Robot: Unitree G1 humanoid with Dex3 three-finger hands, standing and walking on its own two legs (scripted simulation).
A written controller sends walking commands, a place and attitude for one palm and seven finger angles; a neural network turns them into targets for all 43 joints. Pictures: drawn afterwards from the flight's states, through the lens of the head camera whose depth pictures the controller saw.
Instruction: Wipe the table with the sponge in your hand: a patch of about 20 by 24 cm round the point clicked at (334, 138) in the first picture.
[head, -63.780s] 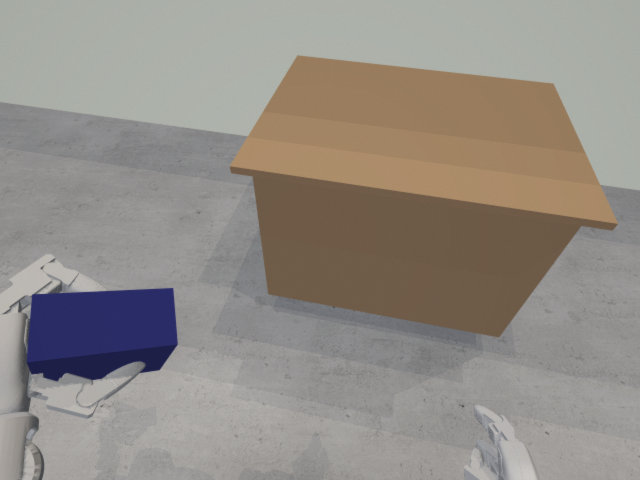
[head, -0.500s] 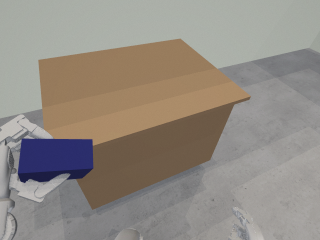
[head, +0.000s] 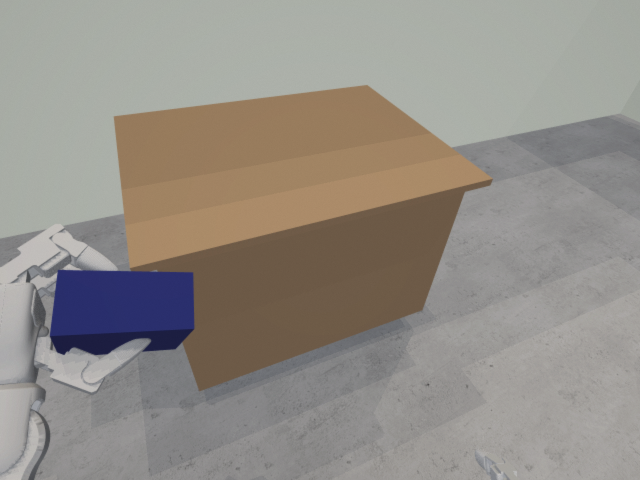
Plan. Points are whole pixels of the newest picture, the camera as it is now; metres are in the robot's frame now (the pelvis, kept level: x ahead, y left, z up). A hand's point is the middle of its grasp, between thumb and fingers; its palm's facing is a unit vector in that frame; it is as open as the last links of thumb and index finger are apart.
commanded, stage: stop stepping back and stand still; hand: left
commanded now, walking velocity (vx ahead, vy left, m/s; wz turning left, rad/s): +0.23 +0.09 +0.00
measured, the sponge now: (144, 314) +0.23 +0.20 +0.16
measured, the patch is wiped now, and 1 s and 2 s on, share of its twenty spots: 1.00 1.00 1.00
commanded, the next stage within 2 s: stand and wait in 0.46 s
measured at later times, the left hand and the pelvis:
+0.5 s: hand (101, 339) +0.18 +0.20 +0.20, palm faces +0.35 -0.88 -0.32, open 9.7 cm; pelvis -0.03 -0.02 +0.01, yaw -1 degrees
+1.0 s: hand (82, 323) +0.20 +0.23 +0.19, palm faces +0.42 -0.85 -0.32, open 9.7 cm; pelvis -0.01 -0.01 +0.03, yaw -1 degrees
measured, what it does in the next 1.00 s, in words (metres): steps on the spot: right foot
